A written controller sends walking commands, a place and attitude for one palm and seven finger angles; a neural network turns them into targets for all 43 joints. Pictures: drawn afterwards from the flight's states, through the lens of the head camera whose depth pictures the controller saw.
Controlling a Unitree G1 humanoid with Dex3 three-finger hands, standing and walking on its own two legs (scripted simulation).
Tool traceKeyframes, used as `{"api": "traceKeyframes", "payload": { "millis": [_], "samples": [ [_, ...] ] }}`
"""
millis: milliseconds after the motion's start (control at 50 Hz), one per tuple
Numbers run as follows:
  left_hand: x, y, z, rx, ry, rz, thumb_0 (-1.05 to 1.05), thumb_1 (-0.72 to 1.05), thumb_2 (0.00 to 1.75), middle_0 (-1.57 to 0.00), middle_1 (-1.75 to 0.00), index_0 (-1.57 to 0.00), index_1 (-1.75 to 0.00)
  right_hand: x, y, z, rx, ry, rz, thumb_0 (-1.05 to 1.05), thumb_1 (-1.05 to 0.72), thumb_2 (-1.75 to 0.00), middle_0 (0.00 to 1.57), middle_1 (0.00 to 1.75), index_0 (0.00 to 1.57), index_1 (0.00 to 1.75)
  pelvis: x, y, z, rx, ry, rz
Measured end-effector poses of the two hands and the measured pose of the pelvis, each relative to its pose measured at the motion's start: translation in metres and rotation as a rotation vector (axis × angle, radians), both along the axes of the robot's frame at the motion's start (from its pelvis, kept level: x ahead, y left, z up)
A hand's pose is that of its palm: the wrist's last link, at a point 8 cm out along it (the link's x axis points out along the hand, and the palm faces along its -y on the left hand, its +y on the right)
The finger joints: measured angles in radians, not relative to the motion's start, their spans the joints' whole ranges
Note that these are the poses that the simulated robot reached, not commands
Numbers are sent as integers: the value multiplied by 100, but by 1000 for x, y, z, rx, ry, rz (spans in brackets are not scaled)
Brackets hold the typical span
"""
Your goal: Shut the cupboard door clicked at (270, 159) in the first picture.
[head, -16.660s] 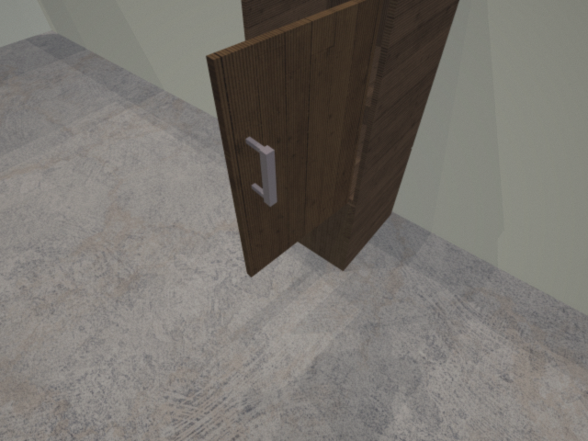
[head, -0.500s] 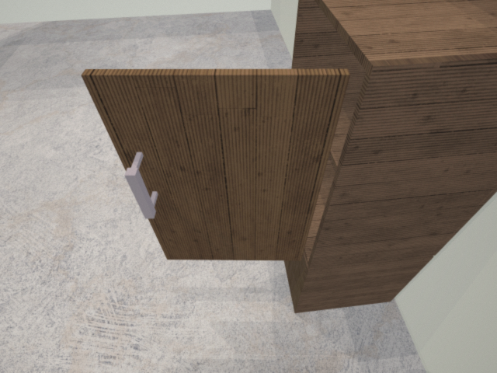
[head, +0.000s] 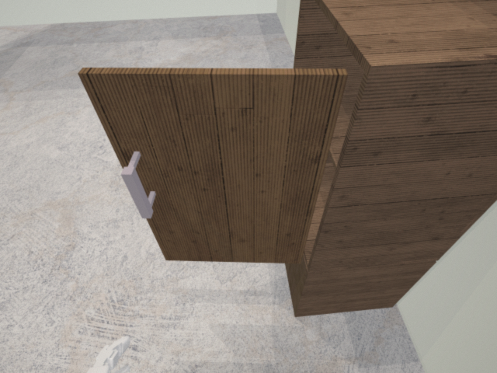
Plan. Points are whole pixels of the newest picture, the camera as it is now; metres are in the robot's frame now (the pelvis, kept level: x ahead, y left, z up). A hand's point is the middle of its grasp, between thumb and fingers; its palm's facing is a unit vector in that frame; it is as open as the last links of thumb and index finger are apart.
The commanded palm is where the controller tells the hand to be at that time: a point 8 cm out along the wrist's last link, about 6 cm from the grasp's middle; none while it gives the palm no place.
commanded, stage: raise the hand and make a fist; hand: left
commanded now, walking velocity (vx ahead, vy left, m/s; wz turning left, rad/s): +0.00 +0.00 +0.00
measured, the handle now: (141, 186) +0.44 +0.24 +0.03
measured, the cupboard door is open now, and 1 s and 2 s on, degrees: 83 83 83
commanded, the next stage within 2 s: bring the fist close to the handle in 1.80 s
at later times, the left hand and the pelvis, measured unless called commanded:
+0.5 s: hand out of the picture +0.13 +0.17 -0.02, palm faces +0.02 -1.00 -0.05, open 5.2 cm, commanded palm +0.11 +0.23 -0.02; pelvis -0.06 -0.01 -0.10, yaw +3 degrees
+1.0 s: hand (115, 342) +0.17 +0.21 +0.00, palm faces +0.01 -1.00 -0.03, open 3.2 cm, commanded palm +0.14 +0.26 +0.01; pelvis -0.04 +0.03 -0.06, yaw +2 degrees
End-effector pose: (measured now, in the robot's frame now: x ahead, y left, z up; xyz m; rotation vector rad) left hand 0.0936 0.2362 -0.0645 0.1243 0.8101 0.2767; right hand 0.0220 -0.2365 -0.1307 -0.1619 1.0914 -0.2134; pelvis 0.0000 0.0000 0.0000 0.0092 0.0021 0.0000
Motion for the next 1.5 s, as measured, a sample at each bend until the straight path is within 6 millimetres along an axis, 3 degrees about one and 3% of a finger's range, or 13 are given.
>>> {"api": "traceKeyframes", "payload": {
  "millis": [80,140,180,240,340,420,540,660,740,920,1160,1300,1500],
  "samples": [
    [67,-10,56,-24,-497,-68,2,93,90,-24,-35,-24,-35,51,-24,14,-50,-263,68,3,-92,-90,21,30,20,30,-14,-2,-13,5,67,30],
    [80,-24,67,-100,-776,-173,1,93,90,-28,-39,-27,-39,90,-37,29,-89,-429,126,2,-91,-90,20,30,20,30,-27,-7,-32,17,130,17],
    [71,-31,60,-120,-868,-262,1,92,90,-31,-42,-31,-42,113,-41,36,-112,-516,167,2,-91,-90,20,30,20,30,-34,-10,-47,20,161,13],
    [45,-32,32,-150,-821,-301,1,91,90,-36,-48,-36,-48,143,-39,42,-128,-609,214,2,-91,-90,20,30,20,30,-42,-12,-66,19,186,15],
    [0,-14,9,-105,-698,-198,1,90,90,-45,-57,-45,-57,172,-12,36,-101,-688,290,2,-90,-90,20,30,20,30,-51,-12,-85,-6,208,39],
    [-6,-5,30,-37,-806,-196,2,90,90,-52,-65,-52,-65,169,19,15,-41,-660,348,1,-90,-90,20,30,20,30,-57,-11,-93,-34,219,57],
    [24,-11,41,-97,-810,-320,2,90,90,-63,-77,-63,-77,129,48,-20,58,-513,306,2,-90,-90,21,30,20,30,-63,-5,-93,-52,220,60],
    [35,3,46,-112,-704,-279,2,90,90,-74,-89,-74,-89,82,42,-24,52,-390,191,2,-90,-90,21,30,21,30,-57,4,-78,-44,211,42],
    [35,18,55,-78,-739,-244,2,90,90,-81,-97,-81,-97,69,28,-18,-5,-354,176,2,-90,-90,21,30,21,30,-52,10,-72,-45,211,41],
    [46,23,59,-106,-758,-283,2,90,90,-98,-115,-97,-115,94,13,8,-104,-410,195,2,-90,-90,21,30,20,30,-41,23,-67,-52,203,41],
    [63,32,81,-84,-773,-266,2,90,90,-119,-139,-119,-139,143,53,30,-22,-505,270,2,-90,-90,21,30,20,30,-26,27,-55,-60,184,46],
    [73,38,91,-73,-768,-267,2,90,90,-127,-147,-127,-147,142,60,26,13,-478,278,2,-90,-90,21,30,21,30,-21,25,-49,-58,171,49],
    [83,37,103,-76,-772,-274,2,90,90,-129,-150,-129,-150,124,37,23,-5,-428,237,2,-90,-90,21,30,21,30,-21,19,-42,-44,152,46]
  ]
}}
